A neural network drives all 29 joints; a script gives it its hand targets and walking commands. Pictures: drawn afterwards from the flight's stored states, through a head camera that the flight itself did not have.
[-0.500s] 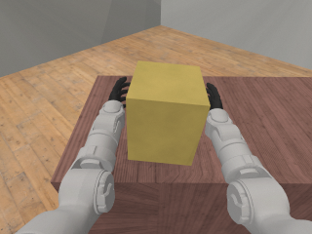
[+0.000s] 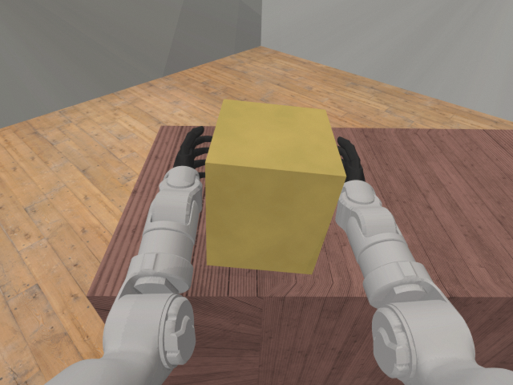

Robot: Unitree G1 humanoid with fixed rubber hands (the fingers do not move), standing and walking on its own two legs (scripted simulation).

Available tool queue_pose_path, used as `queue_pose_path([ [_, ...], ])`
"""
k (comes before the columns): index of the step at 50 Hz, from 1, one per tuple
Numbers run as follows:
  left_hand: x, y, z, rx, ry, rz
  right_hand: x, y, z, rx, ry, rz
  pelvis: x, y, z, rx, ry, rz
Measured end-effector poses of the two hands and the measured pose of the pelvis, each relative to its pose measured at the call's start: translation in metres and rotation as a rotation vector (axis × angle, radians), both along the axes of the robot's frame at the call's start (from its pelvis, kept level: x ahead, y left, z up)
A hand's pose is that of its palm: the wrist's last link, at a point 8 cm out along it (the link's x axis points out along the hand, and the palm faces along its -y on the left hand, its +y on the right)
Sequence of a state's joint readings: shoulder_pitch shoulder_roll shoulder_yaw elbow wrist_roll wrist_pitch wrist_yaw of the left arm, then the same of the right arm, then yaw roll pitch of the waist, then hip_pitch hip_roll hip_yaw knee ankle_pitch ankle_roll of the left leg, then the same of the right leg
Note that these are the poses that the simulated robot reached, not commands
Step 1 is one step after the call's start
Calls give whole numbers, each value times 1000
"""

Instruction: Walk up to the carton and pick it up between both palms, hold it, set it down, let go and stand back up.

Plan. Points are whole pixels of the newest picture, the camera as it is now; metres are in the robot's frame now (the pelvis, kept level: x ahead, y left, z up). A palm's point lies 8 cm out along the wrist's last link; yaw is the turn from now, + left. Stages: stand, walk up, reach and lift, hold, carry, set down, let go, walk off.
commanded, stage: reach and lift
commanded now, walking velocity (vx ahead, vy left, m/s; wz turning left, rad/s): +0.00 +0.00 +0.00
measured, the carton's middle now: (267, 185) +0.40 +0.01 +0.14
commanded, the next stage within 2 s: hold in 0.40 s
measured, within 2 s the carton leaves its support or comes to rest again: neither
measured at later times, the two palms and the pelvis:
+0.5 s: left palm (187, 164) +0.39 +0.14 +0.18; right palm (352, 176) +0.39 -0.13 +0.16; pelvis +0.01 +0.00 +0.00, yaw +0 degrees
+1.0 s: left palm (182, 165) +0.37 +0.14 +0.19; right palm (355, 177) +0.37 -0.12 +0.18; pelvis +0.00 +0.00 +0.00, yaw +0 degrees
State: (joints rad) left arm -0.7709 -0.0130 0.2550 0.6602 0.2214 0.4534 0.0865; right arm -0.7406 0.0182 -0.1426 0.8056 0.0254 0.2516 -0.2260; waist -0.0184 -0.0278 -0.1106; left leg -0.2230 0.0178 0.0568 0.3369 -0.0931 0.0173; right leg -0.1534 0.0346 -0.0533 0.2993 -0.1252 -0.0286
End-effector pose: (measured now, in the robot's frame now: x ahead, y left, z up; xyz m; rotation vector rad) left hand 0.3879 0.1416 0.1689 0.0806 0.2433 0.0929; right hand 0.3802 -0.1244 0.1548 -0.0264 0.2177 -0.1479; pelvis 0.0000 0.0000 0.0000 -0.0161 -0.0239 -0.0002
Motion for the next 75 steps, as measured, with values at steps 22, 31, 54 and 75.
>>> queue_pose_path([
  [22,12,-4,12,3,-22,9,15,-4,11,14,-30,8,16,-4,2,5,-12,2],
  [31,-4,1,17,-15,-43,14,0,1,14,25,-55,6,8,-1,1,2,-32,2],
  [54,-13,-4,24,-11,-48,10,-9,-4,23,19,-68,0,1,-2,0,4,-48,2],
  [75,-16,-5,34,0,-51,15,-10,-5,30,31,-78,2,2,-3,1,5,-52,2],
])
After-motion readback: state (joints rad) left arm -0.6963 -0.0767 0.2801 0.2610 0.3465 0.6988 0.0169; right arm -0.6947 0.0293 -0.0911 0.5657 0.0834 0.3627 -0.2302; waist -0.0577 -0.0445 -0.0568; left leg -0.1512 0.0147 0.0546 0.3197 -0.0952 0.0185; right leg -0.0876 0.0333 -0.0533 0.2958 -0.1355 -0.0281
